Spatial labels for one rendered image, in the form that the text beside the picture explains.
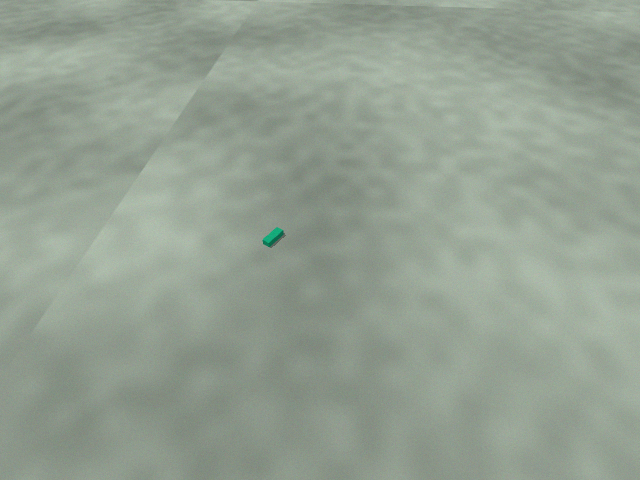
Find small box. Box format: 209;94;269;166
262;227;284;247

